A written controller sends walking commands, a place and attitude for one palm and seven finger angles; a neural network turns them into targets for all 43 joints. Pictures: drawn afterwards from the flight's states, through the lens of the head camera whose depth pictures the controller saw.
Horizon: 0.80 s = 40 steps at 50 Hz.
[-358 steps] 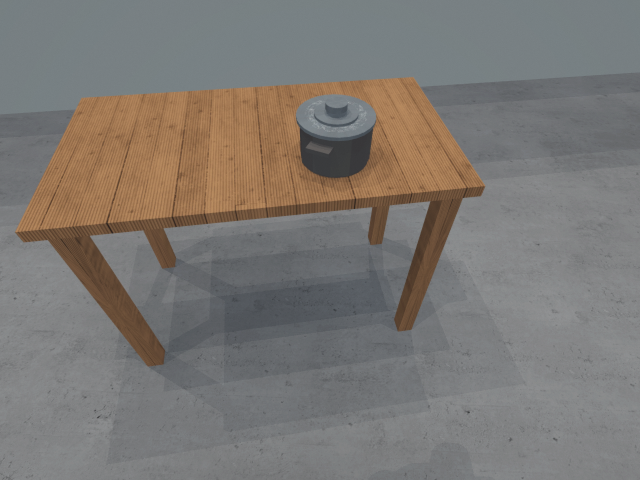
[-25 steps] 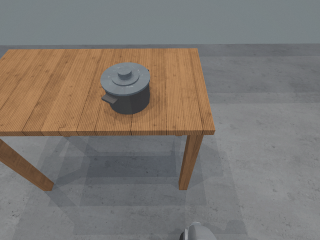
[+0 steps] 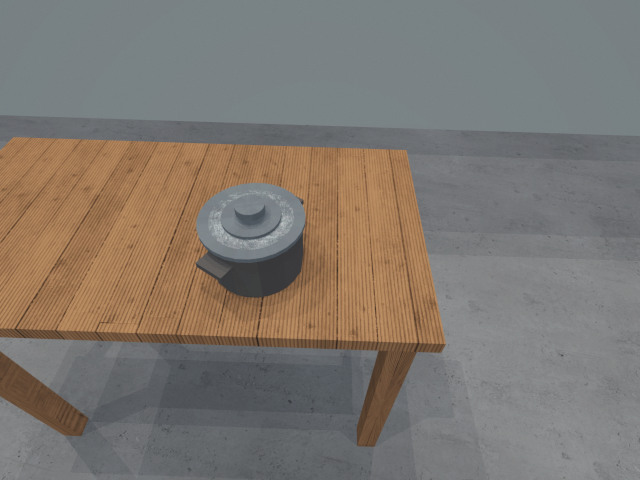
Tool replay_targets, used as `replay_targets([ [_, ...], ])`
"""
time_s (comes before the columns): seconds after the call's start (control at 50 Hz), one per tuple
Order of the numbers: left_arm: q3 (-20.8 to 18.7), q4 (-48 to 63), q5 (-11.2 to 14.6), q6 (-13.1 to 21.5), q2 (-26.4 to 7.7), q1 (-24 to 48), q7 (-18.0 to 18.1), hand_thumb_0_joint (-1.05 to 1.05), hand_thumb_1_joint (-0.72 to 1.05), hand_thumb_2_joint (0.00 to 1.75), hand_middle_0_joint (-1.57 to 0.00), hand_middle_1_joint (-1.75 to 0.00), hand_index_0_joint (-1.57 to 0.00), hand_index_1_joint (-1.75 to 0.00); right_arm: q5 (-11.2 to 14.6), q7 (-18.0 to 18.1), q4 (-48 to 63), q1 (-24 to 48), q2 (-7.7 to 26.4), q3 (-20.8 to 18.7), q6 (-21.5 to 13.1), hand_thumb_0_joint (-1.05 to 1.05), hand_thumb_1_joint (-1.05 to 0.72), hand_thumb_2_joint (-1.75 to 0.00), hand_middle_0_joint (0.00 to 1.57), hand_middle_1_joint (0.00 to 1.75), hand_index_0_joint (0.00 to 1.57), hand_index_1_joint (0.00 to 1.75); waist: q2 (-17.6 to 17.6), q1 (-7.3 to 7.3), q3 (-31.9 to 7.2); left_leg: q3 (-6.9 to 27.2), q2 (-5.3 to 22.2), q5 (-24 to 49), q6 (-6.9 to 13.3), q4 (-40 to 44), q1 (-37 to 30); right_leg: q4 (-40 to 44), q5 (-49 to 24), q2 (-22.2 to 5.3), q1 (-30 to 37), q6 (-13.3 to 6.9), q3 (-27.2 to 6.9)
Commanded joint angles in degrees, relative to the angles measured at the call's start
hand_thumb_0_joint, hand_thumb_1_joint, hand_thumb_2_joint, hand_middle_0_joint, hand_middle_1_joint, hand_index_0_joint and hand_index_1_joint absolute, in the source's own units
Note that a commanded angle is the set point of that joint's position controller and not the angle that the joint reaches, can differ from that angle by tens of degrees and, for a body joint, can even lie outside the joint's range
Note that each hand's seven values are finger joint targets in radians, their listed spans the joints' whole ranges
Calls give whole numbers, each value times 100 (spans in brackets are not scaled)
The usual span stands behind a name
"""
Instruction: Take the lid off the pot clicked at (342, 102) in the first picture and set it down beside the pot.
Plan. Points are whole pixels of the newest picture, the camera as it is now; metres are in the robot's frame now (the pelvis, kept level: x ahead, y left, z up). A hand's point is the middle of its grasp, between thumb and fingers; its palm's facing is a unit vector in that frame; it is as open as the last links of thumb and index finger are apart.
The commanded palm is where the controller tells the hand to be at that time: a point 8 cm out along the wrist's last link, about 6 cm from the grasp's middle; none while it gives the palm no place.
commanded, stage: come to a stop and stand still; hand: left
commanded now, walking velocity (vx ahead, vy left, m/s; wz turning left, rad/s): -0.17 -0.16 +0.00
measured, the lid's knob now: (249, 207) +0.48 +0.15 +0.06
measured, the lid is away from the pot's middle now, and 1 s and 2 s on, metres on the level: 0.00 0.00 0.00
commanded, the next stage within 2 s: look again from close up in 1.22 s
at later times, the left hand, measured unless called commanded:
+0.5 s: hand out of the picture -0.07 +0.15 -0.15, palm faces +0.02 -0.97 -0.25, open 7.4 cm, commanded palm none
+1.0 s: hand out of the picture -0.04 +0.17 -0.17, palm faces +0.07 -0.97 -0.23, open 7.4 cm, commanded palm none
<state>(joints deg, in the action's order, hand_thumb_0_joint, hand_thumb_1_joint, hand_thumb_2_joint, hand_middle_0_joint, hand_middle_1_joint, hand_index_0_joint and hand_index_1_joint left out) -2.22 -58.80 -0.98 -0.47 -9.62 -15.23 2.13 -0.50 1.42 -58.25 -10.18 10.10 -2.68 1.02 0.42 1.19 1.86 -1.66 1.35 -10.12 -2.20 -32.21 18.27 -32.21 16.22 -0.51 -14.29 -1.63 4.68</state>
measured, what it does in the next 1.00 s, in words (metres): steps on the spot: right foot, then left foot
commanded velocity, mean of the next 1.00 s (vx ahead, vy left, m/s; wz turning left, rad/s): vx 0.01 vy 0.01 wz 0.00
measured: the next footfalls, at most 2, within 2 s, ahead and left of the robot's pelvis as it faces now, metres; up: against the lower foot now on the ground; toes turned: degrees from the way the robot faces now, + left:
right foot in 0.36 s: -0.05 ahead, -0.12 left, +0.00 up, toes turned -3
left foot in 0.78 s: +0.01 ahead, +0.11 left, +0.00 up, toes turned +2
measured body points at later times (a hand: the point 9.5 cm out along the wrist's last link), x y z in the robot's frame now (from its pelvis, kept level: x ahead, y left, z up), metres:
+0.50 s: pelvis -0.03 -0.03 +0.01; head -0.04 -0.06 +0.46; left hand -0.07 +0.20 -0.13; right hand -0.03 -0.26 -0.16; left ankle +0.01 +0.11 -0.72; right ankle -0.09 -0.12 -0.73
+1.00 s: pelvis -0.03 +0.00 +0.00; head -0.04 -0.01 +0.45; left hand -0.04 +0.23 -0.15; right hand +0.03 -0.23 -0.15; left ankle -0.03 +0.11 -0.73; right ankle -0.09 -0.12 -0.73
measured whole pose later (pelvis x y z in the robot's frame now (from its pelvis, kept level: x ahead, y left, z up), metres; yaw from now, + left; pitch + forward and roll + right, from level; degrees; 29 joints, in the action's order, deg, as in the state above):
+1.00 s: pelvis -0.03 +0.00 +0.00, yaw +0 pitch -2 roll +1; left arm -0.8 -64.9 -0.8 -0.5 -8.7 -17.2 3.1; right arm -0.3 2.7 -61.4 -11.2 9.2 -0.8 0.7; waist 0.0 1.6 -0.3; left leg -3.4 -0.7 -15.6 0.8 -27.8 10.6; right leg -28.5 21.4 -2.3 -5.3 0.4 2.0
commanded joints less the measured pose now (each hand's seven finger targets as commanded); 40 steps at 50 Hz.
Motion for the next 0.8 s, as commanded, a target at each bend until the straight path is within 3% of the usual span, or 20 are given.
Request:
replay_targets([
  [0.0, -117, 284, 66, -37, -458, -421, 91, 0, 90, 90, -20, -30, -20, -30, -49, 60, 162, -685, 894, -143, -73, 0, -90, -90, 20, 30, 20, 30, 1076, -87, -312, 1634, 1926, 4201, 1134, 1285, -752, -1253, 1474, 1, -491, 226, -135],
  [0.02, -91, 249, 46, -62, -504, -488, 112, 0, 90, 90, -20, -30, -20, -30, -80, 61, 186, -565, 925, -121, -87, 0, -90, -90, 20, 30, 20, 30, 600, -66, -259, 1460, 1995, 3763, 1326, 1361, -478, -1996, 1923, 19, -381, 197, -374],
  [0.04, -110, 199, 31, -105, -468, -527, 103, 0, 90, 90, -20, -30, -20, -30, -70, 121, 216, -359, 846, -76, -112, 0, -90, -90, 20, 30, 20, 30, 1155, -12, -344, 1558, 1859, 3254, 1327, 1479, -291, -2372, 1820, 3, -453, 252, -605],
  [0.1, -174, 65, -8, -164, -619, -604, 35, 0, 90, 90, -20, -30, -20, -30, -63, 154, 332, 114, 733, -39, -55, 0, -90, -90, 20, 30, 20, 30, 962, 63, -376, 1011, 1488, 2290, 1213, 1422, -433, -2784, 1156, 3, -742, 303, -736],
  [0.12, -154, 70, -13, -157, -607, -592, 3, 0, 90, 90, -20, -30, -20, -30, -48, 143, 351, 86, 741, -39, -80, 0, -90, -90, 20, 30, 20, 30, 583, 28, -422, 1036, 1485, 2040, 1209, 1448, -496, -2706, 1099, -10, -763, 337, -697],
  [0.14, -148, 82, -15, -177, -574, -582, -13, 0, 90, 90, -20, -30, -20, -30, -45, 142, 331, 71, 818, -65, -70, 0, -90, -90, 20, 30, 20, 30, 625, 1, -449, 1014, 1461, 1544, 1175, 1546, -507, -2590, 1076, -28, -761, 368, -666],
  [0.24, -57, 37, -28, -186, -434, -595, -80, 0, 90, 90, -20, -30, -20, -30, -83, 72, 139, -239, 943, -153, -6, 0, -90, -90, 20, 30, 20, 30, 965, -226, -443, 1412, 1383, -1211, 1016, 2048, -538, -862, 1286, -58, -281, 278, -369],
  [0.3, -24, -274, -22, -117, -371, -1196, -83, 0, 90, 90, -20, -30, -20, -30, -71, 35, 46, -267, 909, -200, 43, 0, -90, -90, 20, 30, 20, 30, 596, -34, -408, 994, 935, -1787, 600, 1889, -216, 958, 328, 86, 699, 166, -109],
  [0.32, -17, -346, -40, -63, -500, -1285, -62, 0, 90, 90, -20, -30, -20, -30, -27, 11, 5, -312, 693, -164, 40, 0, -90, -90, 20, 30, 20, 30, 123, -36, -278, 725, 598, -1770, 368, 1583, 47, 1481, 285, -108, 931, 78, -434],
  [0.34, -9, -338, -56, -15, -682, -1233, -35, 0, 90, 90, -20, -30, -20, -30, 15, 10, 36, -252, 424, -104, 68, 0, -90, -90, 20, 30, 20, 30, -534, -81, -35, 320, 178, -1624, 134, 891, 119, 2027, 1164, -750, 417, -171, -1374],
  [0.36, -8, -281, -22, 9, -899, -916, -31, 0, 90, 90, -20, -30, -20, -30, -1, -31, 88, -196, 225, -28, 81, 0, -90, -90, 20, 30, 20, 30, -1085, -174, 264, 61, -30, -1232, 30, 413, -171, 2544, 2067, -1239, -465, -404, -1833],
  [0.38, 8, -175, -9, 54, -912, -530, -19, 0, 90, 90, -20, -30, -20, -30, -52, -71, 52, -192, 253, -19, 62, 0, -90, -90, 20, 30, 20, 30, -1099, -201, 476, 93, -5, -933, 65, 43, -269, 2768, 2250, -1395, -919, -490, -2015],
  [0.42, 14, -235, 30, 182, -819, -469, -7, 0, 90, 90, -20, -30, -20, -30, -54, -73, -104, -273, 226, 43, 3, 0, -90, -90, 20, 30, 20, 30, -1275, -168, 696, 199, 84, -480, 143, -31, -11, 2592, 745, -1294, -450, -452, -1864],
  [0.5, -3, -395, 18, 257, -722, -845, 4, 0, 90, 90, -20, -30, -20, -30, -30, -49, -281, -497, 249, 83, -101, 0, -90, -90, 20, 30, 20, 30, -641, -37, 545, 142, 33, -499, 125, -18, 218, 1799, -1538, -1340, 489, -488, -1428],
  [0.6, -130, -575, -15, 230, -773, -1319, 98, 0, 90, 90, -20, -30, -20, -30, -1, 45, -145, -268, 365, 68, -61, 0, -90, -90, 20, 30, 20, 30, -734, 242, 175, 143, 46, -1448, 58, -629, 910, 1073, -4470, -1829, 1678, -908, -1699],
  [0.66, -160, -579, -34, 185, -778, -1264, 158, 0, 90, 90, -20, -30, -20, -30, 35, 73, -115, -319, 297, 64, -49, 0, -90, -90, 20, 30, 20, 30, -865, 214, -50, 80, -12, -1405, 45, -440, 787, 659, -5307, -1827, 1838, -946, -1588],
  [0.7, -156, -525, -15, 157, -774, -1017, 166, 0, 90, 90, -20, -30, -20, -30, 47, 76, -175, -561, 218, 73, -70, 0, -90, -90, 20, 30, 20, 30, -871, 37, -259, -45, -93, -747, 66, 379, 29, 356, -5221, -1601, 1540, -727, -1326],
  [0.72, -142, -503, 28, 147, -800, -883, 143, 0, 90, 90, -20, -30, -20, -30, 44, 72, -254, -744, 219, 74, -93, 0, -90, -90, 20, 30, 20, 30, -850, -43, -400, -141, -150, 113, 112, 810, -629, 189, -4914, -1343, 1200, -500, -1077],
  [0.74, -124, -439, 40, 134, -673, -836, 143, 0, 90, 90, -20, -30, -20, -30, 17, 92, -309, -946, 336, 43, -139, 0, -90, -90, 20, 30, 20, 30, -625, -144, -545, -44, 97, 1290, 235, 898, -1375, -35, -4182, -1054, 693, -276, -867],
  [0.78, -22, -395, 40, 106, -304, -778, 156, 0, 90, 90, -20, -30, -20, -30, 19, 145, -380, -1154, 676, -18, -149, 0, -90, -90, 20, 30, 20, 30, 351, -152, -724, 774, 1062, 3828, 824, 445, -2181, -106, -1080, -430, -171, 142, -368],
])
